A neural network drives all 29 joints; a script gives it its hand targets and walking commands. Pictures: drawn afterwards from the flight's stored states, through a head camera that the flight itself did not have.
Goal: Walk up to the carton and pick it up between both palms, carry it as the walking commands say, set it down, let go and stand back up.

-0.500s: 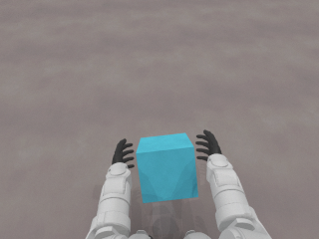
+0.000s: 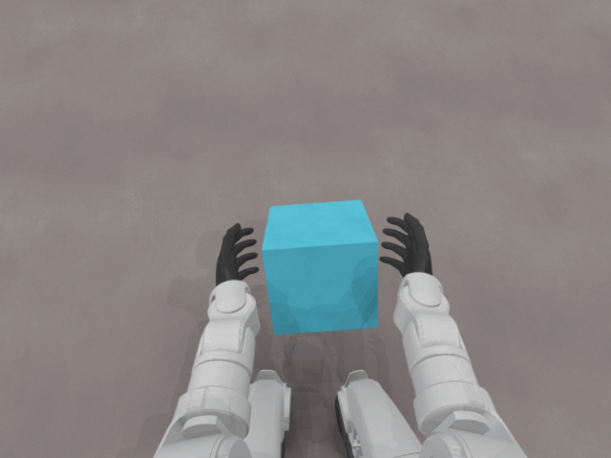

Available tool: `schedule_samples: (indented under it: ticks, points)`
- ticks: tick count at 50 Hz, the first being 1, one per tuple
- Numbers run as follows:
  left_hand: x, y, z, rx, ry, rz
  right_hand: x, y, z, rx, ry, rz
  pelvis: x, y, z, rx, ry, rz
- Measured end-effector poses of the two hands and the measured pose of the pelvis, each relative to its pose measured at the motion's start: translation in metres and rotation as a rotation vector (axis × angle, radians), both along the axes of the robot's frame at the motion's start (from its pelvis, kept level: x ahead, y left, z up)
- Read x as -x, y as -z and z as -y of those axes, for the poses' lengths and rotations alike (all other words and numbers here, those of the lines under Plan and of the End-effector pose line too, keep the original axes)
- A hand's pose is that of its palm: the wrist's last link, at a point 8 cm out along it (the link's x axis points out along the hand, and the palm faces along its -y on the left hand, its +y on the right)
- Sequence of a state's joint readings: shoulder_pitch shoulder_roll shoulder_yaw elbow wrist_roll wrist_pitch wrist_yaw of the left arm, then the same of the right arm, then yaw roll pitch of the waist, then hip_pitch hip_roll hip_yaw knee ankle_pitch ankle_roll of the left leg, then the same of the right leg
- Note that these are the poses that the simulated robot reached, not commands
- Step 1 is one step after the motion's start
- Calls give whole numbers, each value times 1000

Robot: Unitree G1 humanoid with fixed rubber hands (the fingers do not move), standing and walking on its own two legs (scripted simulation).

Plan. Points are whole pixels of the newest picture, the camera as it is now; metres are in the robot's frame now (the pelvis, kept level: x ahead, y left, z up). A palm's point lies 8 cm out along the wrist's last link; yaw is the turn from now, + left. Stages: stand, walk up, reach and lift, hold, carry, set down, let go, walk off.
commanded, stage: set down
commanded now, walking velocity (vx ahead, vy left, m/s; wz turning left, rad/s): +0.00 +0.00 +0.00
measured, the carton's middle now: (320, 263) +0.41 -0.03 -0.21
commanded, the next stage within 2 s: none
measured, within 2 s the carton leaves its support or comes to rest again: neither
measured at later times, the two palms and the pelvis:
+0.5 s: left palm (246, 279) +0.38 +0.10 -0.17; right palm (402, 271) +0.37 -0.15 -0.15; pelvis -0.02 +0.00 -0.07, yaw -1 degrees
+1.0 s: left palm (254, 280) +0.40 +0.09 -0.26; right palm (389, 274) +0.39 -0.16 -0.24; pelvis -0.03 +0.00 -0.15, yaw -2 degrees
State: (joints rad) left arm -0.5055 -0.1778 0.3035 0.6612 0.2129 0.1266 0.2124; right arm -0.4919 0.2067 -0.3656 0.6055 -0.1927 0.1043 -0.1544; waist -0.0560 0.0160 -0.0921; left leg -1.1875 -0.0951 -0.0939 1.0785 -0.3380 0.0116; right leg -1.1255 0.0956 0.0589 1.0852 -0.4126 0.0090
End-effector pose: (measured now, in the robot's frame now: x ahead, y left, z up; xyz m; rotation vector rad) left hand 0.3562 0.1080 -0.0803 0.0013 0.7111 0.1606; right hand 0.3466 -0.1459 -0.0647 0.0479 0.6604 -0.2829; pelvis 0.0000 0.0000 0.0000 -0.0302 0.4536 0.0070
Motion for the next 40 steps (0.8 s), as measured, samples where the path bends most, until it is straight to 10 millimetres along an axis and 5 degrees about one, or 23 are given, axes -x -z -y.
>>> schedule_samples:
  ticks: [40]
  points:
    - [-38,140,14,-10,3,-15,-35,139,12,-9,30,-9,23,118,-4,6,23,-203]
